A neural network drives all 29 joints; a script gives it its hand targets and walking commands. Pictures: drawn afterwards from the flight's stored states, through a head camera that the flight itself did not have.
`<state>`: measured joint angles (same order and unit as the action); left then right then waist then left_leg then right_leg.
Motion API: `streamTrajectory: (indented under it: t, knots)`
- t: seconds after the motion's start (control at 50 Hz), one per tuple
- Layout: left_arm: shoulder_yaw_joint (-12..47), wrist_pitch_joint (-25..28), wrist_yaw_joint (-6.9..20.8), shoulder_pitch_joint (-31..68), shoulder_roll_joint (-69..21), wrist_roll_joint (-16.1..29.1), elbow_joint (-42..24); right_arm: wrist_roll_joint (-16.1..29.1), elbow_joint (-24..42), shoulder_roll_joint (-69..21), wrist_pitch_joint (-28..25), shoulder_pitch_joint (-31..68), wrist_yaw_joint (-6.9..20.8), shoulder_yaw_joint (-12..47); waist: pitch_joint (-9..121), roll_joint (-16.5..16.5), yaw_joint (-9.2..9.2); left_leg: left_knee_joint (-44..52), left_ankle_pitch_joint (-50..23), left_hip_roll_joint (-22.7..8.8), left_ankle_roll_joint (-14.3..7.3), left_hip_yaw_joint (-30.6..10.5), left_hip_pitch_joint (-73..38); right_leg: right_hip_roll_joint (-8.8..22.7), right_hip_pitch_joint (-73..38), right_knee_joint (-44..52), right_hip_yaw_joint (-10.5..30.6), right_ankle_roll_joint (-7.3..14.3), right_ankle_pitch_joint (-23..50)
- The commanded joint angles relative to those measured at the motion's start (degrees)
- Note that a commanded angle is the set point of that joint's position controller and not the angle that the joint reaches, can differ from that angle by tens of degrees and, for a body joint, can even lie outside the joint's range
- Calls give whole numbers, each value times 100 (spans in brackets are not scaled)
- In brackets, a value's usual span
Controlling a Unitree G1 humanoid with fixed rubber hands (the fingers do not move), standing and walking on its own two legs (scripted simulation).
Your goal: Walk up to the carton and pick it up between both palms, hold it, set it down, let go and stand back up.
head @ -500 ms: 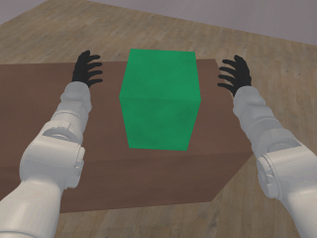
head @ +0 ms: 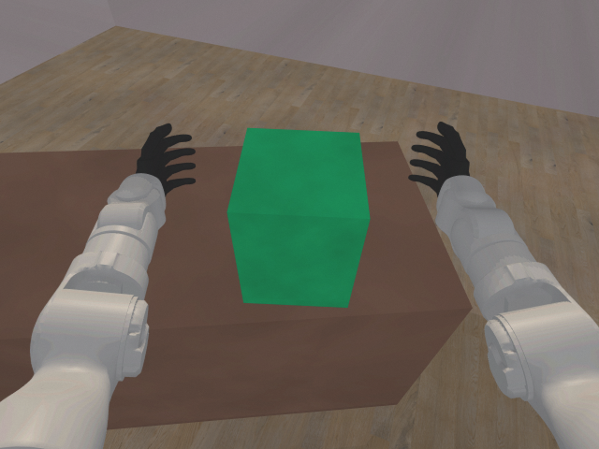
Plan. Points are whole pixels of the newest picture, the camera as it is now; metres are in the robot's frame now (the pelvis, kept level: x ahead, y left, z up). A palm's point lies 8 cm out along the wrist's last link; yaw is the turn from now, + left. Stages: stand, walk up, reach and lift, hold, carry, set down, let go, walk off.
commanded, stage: set down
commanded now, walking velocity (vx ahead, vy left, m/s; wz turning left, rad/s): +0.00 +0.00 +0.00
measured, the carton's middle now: (299, 221) +0.51 +0.01 -0.01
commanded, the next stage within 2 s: none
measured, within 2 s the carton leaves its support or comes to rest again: neither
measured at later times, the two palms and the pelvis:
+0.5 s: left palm (145, 225) +0.39 +0.23 +0.11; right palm (441, 232) +0.37 -0.17 +0.11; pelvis -0.01 +0.02 +0.00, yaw -1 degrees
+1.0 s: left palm (153, 303) +0.32 +0.22 +0.03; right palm (449, 304) +0.30 -0.19 +0.04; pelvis +0.01 +0.00 +0.00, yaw +0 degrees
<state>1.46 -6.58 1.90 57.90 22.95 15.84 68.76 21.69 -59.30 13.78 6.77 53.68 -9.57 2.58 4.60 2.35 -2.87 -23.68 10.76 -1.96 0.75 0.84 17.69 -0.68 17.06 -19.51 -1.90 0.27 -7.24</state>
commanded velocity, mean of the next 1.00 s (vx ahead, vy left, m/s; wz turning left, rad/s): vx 0.00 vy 0.00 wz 0.00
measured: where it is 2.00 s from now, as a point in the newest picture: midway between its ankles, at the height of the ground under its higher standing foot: outside the picture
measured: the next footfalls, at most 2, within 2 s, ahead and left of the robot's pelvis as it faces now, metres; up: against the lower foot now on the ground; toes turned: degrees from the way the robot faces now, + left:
none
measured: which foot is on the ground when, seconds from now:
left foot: down 0.00-1.00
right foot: down 0.00-1.00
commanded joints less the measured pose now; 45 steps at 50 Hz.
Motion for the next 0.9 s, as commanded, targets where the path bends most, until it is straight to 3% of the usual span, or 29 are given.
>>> streamTrajectory:
  t: [0.0, 0.02, 0.08, 0.12, 0.18, 0.2, 0.24, 0.26, 0.28, 0.3, 0.32, 0.36, 0.38, 0.44, 0.46, 0.5, 0.52, 0.54, 0.56, 0.62, 0.64, 0.68, 0.7, 0.72, 0.74, 0.76, 0.8, 0.84, 0.88]
  knots:
    - [-283, 225, -87, 2077, 711, -57, -2123, -234, 1302, 741, -183, 1790, 22, -441, 3041, -649, 117, -71, -2133, 328, 235, 116, -1725, -166, -1123, 32, 79, -135, 1481]
    - [-339, 171, -72, 1652, 686, -133, -2209, -178, 1436, 760, -228, 1499, 6, -381, 3232, -658, -2, -112, -2407, 316, 260, 138, -1823, -207, -1278, 10, 84, -124, 1885]
    - [-547, -138, 6, 1095, 566, -440, -2455, -123, 1357, 851, -251, 1033, -4, -283, 2871, -783, 87, -106, -2666, 299, 286, 147, -1985, -256, -1361, 88, -6, -118, 1924]
    - [-511, -308, 9, 1444, 603, -490, -2456, -288, 1312, 981, -198, 1201, 34, -521, 2196, -843, 63, 63, -2035, 295, 323, 128, -1822, -272, -1073, 264, -105, -111, 967]
    - [-454, -395, -151, 1815, 601, -298, -2603, -484, 1982, 1011, -196, 1729, 115, -625, 1983, -652, 107, 189, -1068, 285, 245, 171, -1357, -220, -977, 172, -4, -47, 133]
    - [-436, -391, -188, 1136, 398, -315, -2731, -466, 2060, 823, -247, 1157, 158, -564, 1848, -524, 132, 221, -1059, 286, 268, 88, -1462, -265, -1115, 165, -54, -56, 86]
    - [-398, -260, -282, 2107, 675, -131, -2609, -524, 2326, 880, -164, 1980, 195, -691, 1844, -458, 226, 294, -271, 230, 173, 83, -879, -212, -780, 71, -149, -98, -466]
    - [-420, -153, -279, 1055, 403, -223, -2555, -494, 2223, 665, -205, 981, 216, -486, 1809, -343, 299, 262, -575, 263, 96, 86, -1141, -159, -978, 128, -6, -45, -180]
    - [-477, -97, -231, 855, 299, -271, -2291, -491, 2234, 472, -241, 971, 217, -464, 1577, -230, 260, 226, -699, 236, 79, 74, -1201, -166, -955, 145, -36, -47, -140]
    - [-440, -41, -166, 713, 237, -286, -2012, -524, 1885, 411, -237, 734, 244, -372, 1499, -374, 243, 193, -705, 267, 52, 119, -1148, -149, -930, 144, 36, -23, -79]
    - [-519, 53, -126, 517, 303, -359, -2417, -455, 1930, 401, -299, 336, 252, -322, 1474, -584, 307, 200, -1019, 276, 139, 174, -1209, -112, -1050, 104, 84, -21, 150]
    - [-446, 92, -151, 1148, 367, -269, -2079, -574, 1636, 557, -261, 866, 298, -572, 1501, -493, 119, 241, -615, 208, 110, 127, -1193, -92, -669, 147, 26, -14, -351]
    - [-392, 152, -162, 1373, 369, -234, -2255, -557, 1639, 618, -267, 885, 293, -569, 1573, -565, 189, 243, -358, 240, 182, 97, -1173, -93, -619, 81, -12, -39, -612]
    - [-283, 329, -102, 192, 97, -385, -2129, -658, 1604, 375, -439, -53, 319, -505, 1441, -592, 234, 288, -595, 223, 151, 67, -1207, -110, -791, 155, -1, 38, -303]
    - [-370, 412, -79, 717, 297, -330, -2229, -682, 1620, 472, -516, 428, 336, -572, 1494, -656, 247, 245, -606, 215, 187, 62, -1189, -104, -797, 158, -47, 44, -469]
    - [-535, 593, -51, -66, 242, -487, -2705, -680, 1692, 521, -802, -352, 273, -603, 1708, -634, 194, 129, -1397, 211, 255, -1, -1604, -150, -1044, 76, -47, 30, 315]
    - [-579, 640, -33, 173, 281, -447, -2776, -857, 1963, 648, -925, -215, 229, -801, 1886, -496, 82, 0, -1602, 206, 256, -14, -1468, -143, -1142, 63, -39, 65, 460]
    - [-704, 710, 36, -1506, -22, -606, -3087, -665, 2088, 286, -1151, -1715, 205, -393, 1857, -343, 197, -79, -2324, 275, 235, 67, -2000, -196, -1442, 67, 13, 5, 1245]
    - [-737, 775, 130, -928, 139, -591, -3155, -799, 2174, 348, -1273, -1137, 119, -588, 1979, -394, 52, -81, -2437, 369, 280, 170, -1884, -188, -1435, 143, -28, -27, 1237]
    - [-747, 857, 104, -1378, 88, -649, -3501, -816, 2680, 185, -1440, -1495, 129, -477, 1664, -332, 77, -18, -2085, 321, 248, 192, -1701, -158, -1430, 124, -11, 32, 1021]
    - [-756, 870, 85, -1191, 55, -602, -3727, -833, 2934, 211, -1450, -1239, 124, -538, 1742, -508, 160, 25, -1986, 367, 298, 165, -1734, -185, -1390, 157, -44, -16, 773]
    - [-694, 866, 30, -1397, 225, -497, -3941, -893, 3178, 149, -1364, -1529, 183, -631, 1528, -276, 260, 172, -1541, 275, 178, 104, -1646, -179, -1182, 183, -25, -17, 399]
    - [-670, 889, 1, -1172, 257, -480, -4127, -874, 3546, 169, -1360, -1155, 187, -626, 1597, -495, 255, 168, -1447, 283, 237, 106, -1584, -187, -1108, 168, -74, -30, 195]
    - [-523, 892, -51, -567, 349, -264, -3942, -976, 3583, 272, -1262, -701, 198, -760, 1518, -367, 232, 172, -937, 235, 138, 62, -1156, -167, -937, 109, -38, 22, -178]
    - [-487, 932, -89, -1688, 30, -372, -4012, -857, 3477, 14, -1268, -1826, 251, -495, 1298, -431, 318, 222, -1039, 211, 208, 23, -1422, -170, -1002, 128, -17, 22, 13]
    - [-415, 1018, -49, -1441, 175, -294, -3979, -971, 3646, 38, -1320, -1653, 260, -667, 1457, -395, 209, 191, -1201, 280, 164, 79, -1460, -140, -956, 197, -51, -10, -5]
    - [-474, 1172, -30, -2485, -62, -396, -4093, -803, 3680, -122, -1432, -2471, 293, -400, 1494, -458, 297, 64, -1648, 246, 183, 77, -1657, -130, -1176, 161, 98, 84, 463]
    - [-445, 1297, 70, -3101, -76, -482, -4085, -763, 3377, -196, -1564, -3053, 262, -303, 1277, -440, 148, 89, -2023, 265, 184, 74, -1788, -89, -1271, 151, 122, 94, 786]
    - [-511, 1378, 163, -3486, -238, -644, -3941, -818, 3010, -294, -1668, -3660, 260, -289, 701, -573, 221, 179, -2024, 277, 233, 102, -1719, -92, -1314, 207, 67, 71, 820]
